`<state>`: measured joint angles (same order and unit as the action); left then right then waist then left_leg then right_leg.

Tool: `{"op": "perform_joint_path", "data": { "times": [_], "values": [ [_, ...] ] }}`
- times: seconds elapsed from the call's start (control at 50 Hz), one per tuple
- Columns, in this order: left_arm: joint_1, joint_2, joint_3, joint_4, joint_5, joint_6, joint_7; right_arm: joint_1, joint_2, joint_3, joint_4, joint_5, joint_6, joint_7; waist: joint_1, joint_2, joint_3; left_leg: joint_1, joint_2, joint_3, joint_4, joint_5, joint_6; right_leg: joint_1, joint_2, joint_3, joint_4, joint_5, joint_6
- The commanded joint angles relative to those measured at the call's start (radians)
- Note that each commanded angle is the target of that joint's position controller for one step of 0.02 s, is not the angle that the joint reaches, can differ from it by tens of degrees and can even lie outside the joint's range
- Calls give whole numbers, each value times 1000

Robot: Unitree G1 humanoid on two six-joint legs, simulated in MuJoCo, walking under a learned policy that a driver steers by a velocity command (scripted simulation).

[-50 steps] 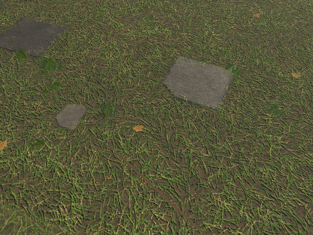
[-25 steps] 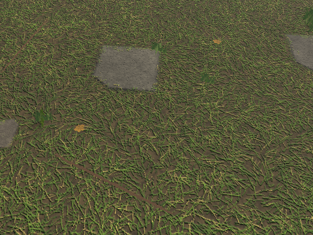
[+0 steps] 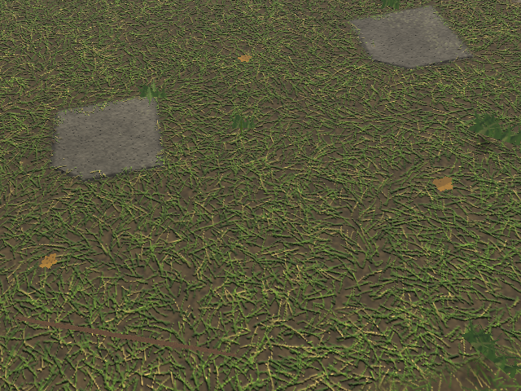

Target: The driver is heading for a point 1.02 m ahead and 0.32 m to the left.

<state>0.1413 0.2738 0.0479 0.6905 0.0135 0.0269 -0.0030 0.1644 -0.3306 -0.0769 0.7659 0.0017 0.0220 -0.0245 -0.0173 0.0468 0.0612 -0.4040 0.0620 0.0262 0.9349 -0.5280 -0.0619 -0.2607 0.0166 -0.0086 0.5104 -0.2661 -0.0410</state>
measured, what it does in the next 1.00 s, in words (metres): steps on the spot, turning left: left foot, then right foot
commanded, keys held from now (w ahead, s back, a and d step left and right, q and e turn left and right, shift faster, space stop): q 0.80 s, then w+q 0.12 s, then w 0.08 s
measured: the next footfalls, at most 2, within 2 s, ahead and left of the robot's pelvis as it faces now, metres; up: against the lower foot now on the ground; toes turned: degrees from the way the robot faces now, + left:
left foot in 0.40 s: +0.00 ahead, +0.12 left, +0.00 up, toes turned +13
right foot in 0.94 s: +0.11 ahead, -0.07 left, +0.00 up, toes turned +34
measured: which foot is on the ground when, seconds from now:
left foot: up 0.00-0.38, down 0.40-0.94, up 0.96-1.00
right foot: down 0.00-0.40, up 0.42-0.92, down 0.94-1.00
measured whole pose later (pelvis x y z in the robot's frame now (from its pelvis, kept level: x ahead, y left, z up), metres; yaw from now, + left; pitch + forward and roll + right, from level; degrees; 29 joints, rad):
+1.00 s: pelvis +0.03 +0.02 +0.00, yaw +30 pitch +1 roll -1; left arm 0.19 0.30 0.08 0.78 0.00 -0.06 0.00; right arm 0.19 -0.33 -0.06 0.69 0.02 0.02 -0.03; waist 0.00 0.04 0.01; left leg -0.35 -0.11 -0.21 0.81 -0.49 0.04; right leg -0.23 0.05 0.05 0.48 -0.27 -0.02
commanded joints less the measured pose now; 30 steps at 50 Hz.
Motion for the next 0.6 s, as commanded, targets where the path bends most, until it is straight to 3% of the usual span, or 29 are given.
{"op": "perform_joint_path", "data": {
  "times": [0.02,0.06,0.1,0.14,0.18,0.28,0.36,0.38,0.4,0.42,0.44,0.46,0.48,0.5,0.52,0.6],
  "values": [
    [-56,97,14,-39,-1,-40,11,18,-86,-23,-30,-4,3,-11,0,-175,-118,-67,23,-79,98,90,-17,121,-245,192,-189,464,-175],
    [-62,62,2,-12,11,-47,14,58,-55,-12,-2,5,3,-4,-12,-178,-127,12,20,-76,2,158,-28,113,-214,116,-192,466,-161],
    [-63,86,8,6,15,-45,19,15,-46,-2,-11,10,2,0,16,-177,-108,53,18,-64,-119,165,-28,117,-211,97,-192,410,-158],
    [-45,148,28,24,9,-34,26,-22,-75,-5,-34,14,4,-1,41,-175,-90,33,7,-47,-149,118,-25,143,-254,137,-188,381,-187],
    [-37,179,41,33,0,-22,31,-22,-92,-9,-46,20,8,-3,51,-167,-71,-7,6,-40,-134,70,-20,163,-299,177,-188,365,-212],
    [-66,173,51,33,-5,-7,40,-5,-66,-7,-57,21,15,8,37,-146,-81,-16,10,-17,-122,33,-2,200,-345,159,-164,495,-224],
    [-101,182,60,31,-22,6,45,39,-57,-9,-54,24,18,34,-2,-158,-121,104,-25,43,-312,159,41,194,-323,71,-84,531,-172],
    [-103,181,62,36,-31,10,47,72,-61,-13,-45,23,17,38,-24,-155,-127,174,-44,58,-433,272,67,164,-299,34,-33,472,-131],
    [-54,160,61,54,-34,9,44,85,-105,-26,-48,14,15,33,-21,-72,-124,265,-23,-28,-547,467,111,83,-238,-31,79,300,-50],
    [-66,101,44,21,13,2,38,106,-235,-58,-66,11,11,14,9,221,-139,434,220,-375,-566,883,229,-192,-103,-140,363,-99,65],
    [-178,108,45,-21,12,-4,42,121,-238,-51,-83,-22,-8,25,-55,218,-151,398,355,-552,-598,993,429,-329,25,-15,573,-451,98],
    [-169,141,56,-15,-6,-5,41,97,-212,-43,-91,-28,-30,32,-45,85,-149,396,320,-489,-607,933,433,-360,-7,63,673,-427,96],
    [-144,150,62,-1,-18,-5,40,48,-190,-41,-91,-13,-44,29,-10,48,-118,392,253,-400,-594,863,372,-376,-31,80,679,-329,90],
    [-118,153,67,19,-16,-5,45,9,-170,-37,-95,5,-45,24,8,16,-103,394,205,-355,-589,807,321,-388,-41,84,645,-257,94],
    [-108,164,71,26,-9,-4,50,-8,-151,-29,-99,19,-43,16,15,29,-102,394,184,-337,-590,813,300,-378,-48,90,625,-198,104],
    [-83,137,66,30,-20,-11,47,19,-148,-26,-110,12,-31,2,12,53,-132,405,141,-318,-595,824,299,-329,-17,83,561,-99,136]
  ]
}}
